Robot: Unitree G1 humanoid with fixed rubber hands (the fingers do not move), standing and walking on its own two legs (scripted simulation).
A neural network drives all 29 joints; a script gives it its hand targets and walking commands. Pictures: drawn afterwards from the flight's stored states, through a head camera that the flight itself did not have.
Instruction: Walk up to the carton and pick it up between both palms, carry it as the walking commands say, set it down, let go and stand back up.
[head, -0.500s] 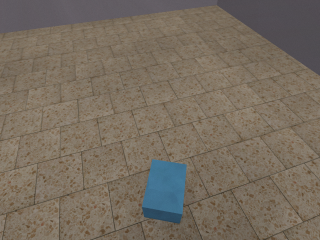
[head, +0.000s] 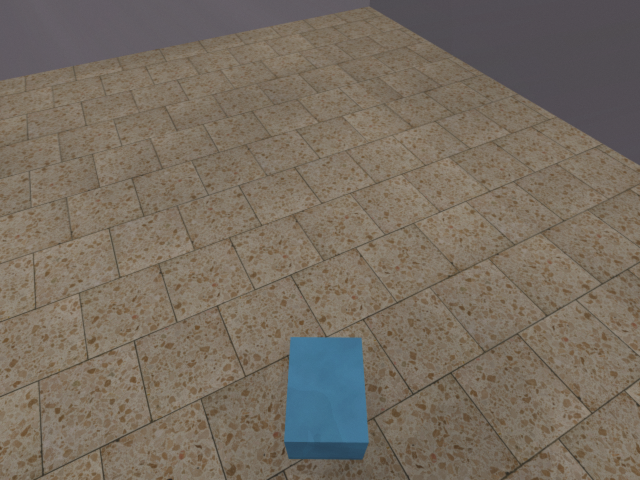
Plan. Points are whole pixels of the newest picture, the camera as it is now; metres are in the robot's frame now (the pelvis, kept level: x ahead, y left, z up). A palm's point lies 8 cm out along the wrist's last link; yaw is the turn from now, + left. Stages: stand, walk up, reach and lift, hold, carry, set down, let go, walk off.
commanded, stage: walk up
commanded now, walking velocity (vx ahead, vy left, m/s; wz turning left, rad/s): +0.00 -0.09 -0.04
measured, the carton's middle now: (325, 397) +0.45 -0.03 -0.68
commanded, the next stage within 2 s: stand in 0.86 s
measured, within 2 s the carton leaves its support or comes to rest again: neither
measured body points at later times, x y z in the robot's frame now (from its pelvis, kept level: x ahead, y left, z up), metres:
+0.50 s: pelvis +0.00 -0.04 +0.00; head +0.02 -0.06 +0.45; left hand +0.09 +0.22 -0.14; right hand +0.02 -0.32 -0.16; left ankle +0.01 +0.13 -0.72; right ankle +0.01 -0.17 -0.74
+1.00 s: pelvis +0.02 -0.04 +0.01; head +0.04 -0.03 +0.46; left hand +0.04 +0.19 -0.15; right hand +0.04 -0.28 -0.14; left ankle +0.01 +0.07 -0.74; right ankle +0.01 -0.17 -0.74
